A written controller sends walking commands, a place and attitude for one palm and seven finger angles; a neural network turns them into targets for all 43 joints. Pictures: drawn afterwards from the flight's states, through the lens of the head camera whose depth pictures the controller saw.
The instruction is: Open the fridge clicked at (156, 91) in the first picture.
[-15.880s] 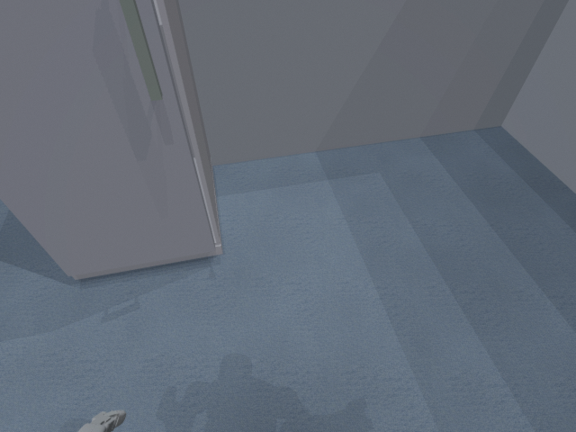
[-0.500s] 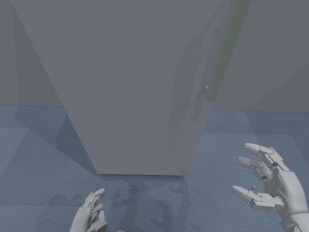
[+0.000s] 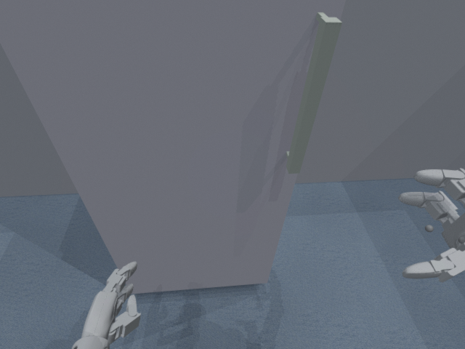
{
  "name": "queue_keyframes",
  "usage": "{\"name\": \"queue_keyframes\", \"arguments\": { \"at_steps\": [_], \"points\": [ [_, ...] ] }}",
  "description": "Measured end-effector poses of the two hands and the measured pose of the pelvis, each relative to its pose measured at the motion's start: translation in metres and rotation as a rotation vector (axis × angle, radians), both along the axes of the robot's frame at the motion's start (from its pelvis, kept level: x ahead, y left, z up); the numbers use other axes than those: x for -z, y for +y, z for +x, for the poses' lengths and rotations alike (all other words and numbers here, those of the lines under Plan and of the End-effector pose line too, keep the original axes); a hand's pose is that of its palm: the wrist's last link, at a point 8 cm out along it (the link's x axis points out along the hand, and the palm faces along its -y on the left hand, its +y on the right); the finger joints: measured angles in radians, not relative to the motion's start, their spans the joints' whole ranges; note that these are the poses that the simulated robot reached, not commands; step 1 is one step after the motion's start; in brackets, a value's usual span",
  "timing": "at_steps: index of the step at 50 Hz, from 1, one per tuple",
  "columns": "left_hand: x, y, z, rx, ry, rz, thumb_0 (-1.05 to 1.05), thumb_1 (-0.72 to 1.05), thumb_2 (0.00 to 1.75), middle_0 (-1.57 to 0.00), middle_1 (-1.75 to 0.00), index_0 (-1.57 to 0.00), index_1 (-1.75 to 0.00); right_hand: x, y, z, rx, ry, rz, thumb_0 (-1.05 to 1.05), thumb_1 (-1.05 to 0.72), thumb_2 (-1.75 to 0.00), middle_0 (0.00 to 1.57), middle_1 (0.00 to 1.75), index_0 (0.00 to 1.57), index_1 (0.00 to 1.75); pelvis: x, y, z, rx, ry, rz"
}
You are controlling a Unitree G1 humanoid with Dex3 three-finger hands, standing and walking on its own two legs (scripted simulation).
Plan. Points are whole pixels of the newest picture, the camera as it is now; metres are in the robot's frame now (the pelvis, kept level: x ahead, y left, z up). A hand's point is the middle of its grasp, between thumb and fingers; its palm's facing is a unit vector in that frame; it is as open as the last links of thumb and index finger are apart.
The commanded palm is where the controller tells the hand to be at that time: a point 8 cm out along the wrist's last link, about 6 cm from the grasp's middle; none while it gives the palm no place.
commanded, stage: raise the hand to about handle height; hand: right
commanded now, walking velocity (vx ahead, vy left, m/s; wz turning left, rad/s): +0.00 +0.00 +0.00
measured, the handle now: (304, 104) +0.52 -0.13 +0.20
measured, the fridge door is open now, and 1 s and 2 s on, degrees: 0 0 0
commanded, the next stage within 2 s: move the hooked fingers beside the handle in 0.78 s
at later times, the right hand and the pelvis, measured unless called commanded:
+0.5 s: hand (418, 203) +0.28 -0.25 +0.18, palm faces -0.06 +0.99 -0.09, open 14.0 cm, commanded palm +0.24 -0.31 +0.20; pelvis -0.01 +0.01 +0.00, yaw +1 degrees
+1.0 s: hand (438, 198) +0.28 -0.28 +0.19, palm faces +0.02 +1.00 -0.08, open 14.0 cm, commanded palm +0.25 -0.31 +0.20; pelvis +0.00 +0.00 +0.01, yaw +1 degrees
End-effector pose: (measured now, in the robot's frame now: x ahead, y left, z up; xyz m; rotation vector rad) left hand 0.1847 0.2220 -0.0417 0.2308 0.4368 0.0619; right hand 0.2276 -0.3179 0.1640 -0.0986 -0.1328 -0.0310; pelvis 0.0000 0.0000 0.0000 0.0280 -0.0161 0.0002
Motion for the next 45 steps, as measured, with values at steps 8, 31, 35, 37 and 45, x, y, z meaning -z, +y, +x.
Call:
{"name": "queue_keyframes", "arguments": {
  "at_steps": [8,31,35,37,45],
  "points": [
    [0.015,-0.001,-0.009,0.016,0.088,-0.024,0.02,0.9,0.9,-0.2,-0.3,-0.2,-0.3,-0.003,0.004,0.008,-0.025,0.106,-0.011,-0.01,0.49,-0.3,0.3,1.19,0.3,1.18,-0.003,0.007,-0.003,0.001,-0.005,-0.008],
    [0.01,0.026,-0.028,-0.062,0.104,0.001,0.02,0.9,0.9,-0.2,-0.3,-0.2,-0.3,-0.028,-0.002,0.025,-0.011,0.01,0.025,-0.01,0.5,-0.3,0.3,1.2,0.3,1.2,-0.005,0.01,-0.004,-0.021,-0.017,-0.014],
    [0.01,0.02,-0.025,-0.048,0.102,-0.002,0.02,0.9,0.9,-0.2,-0.3,-0.2,-0.3,-0.028,-0.012,0.024,0.028,0.055,0.017,-0.01,0.5,-0.3,0.3,1.2,0.3,1.2,-0.006,0.008,-0.007,-0.015,-0.025,-0.012],
    [0.011,0.016,-0.023,-0.04,0.103,-0.005,0.02,0.9,0.9,-0.2,-0.3,-0.2,-0.3,-0.026,-0.011,0.025,0.016,0.082,0.005,-0.01,0.5,-0.3,0.3,1.2,0.3,1.2,-0.006,0.006,-0.008,-0.011,-0.025,-0.013],
    [0.012,0.001,-0.02,-0.019,0.103,-0.028,0.02,0.9,0.9,-0.2,-0.3,-0.2,-0.3,-0.031,-0.008,0.027,-0.036,0.057,-0.001,-0.01,0.5,-0.3,0.3,1.2,0.3,1.2,-0.007,0.002,-0.005,-0.013,-0.019,-0.013]
  ]
}}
